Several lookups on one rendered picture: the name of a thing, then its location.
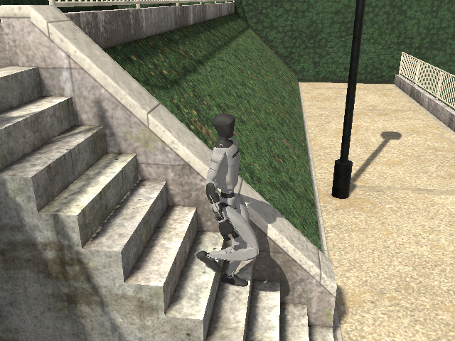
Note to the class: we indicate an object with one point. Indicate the left robot foot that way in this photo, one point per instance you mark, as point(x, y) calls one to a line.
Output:
point(236, 281)

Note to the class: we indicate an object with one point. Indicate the right robot forearm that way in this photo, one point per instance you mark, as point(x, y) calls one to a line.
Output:
point(210, 190)

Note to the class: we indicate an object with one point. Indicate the robot torso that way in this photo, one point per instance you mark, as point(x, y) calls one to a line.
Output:
point(228, 176)

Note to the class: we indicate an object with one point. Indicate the right robot hand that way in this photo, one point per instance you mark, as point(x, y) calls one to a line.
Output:
point(225, 229)

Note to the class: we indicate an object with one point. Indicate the robot right upper arm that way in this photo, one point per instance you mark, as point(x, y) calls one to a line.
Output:
point(216, 160)

